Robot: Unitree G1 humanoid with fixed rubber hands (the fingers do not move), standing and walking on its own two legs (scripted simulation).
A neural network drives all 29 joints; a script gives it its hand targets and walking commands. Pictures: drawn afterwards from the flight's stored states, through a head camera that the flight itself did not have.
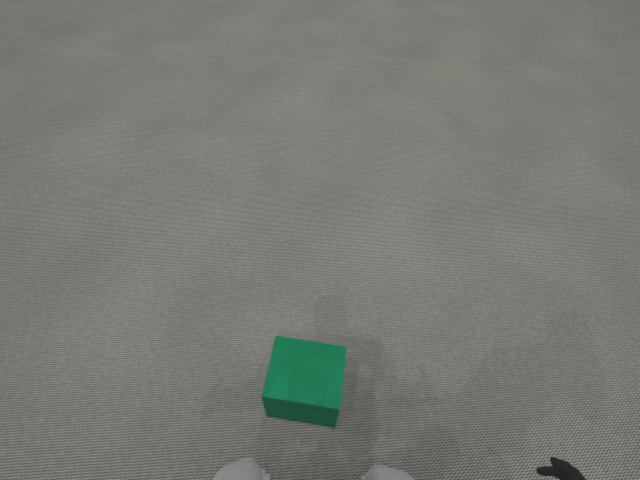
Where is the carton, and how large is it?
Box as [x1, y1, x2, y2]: [261, 336, 345, 427]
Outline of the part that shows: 275,336 261,396 266,414 269,416 334,427 340,402 345,346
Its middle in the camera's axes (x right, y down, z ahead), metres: -0.03 +0.41 +1.10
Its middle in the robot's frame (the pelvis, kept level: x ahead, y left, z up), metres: +0.45 +0.03 -0.65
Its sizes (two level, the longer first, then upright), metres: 0.200 0.166 0.186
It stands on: the floor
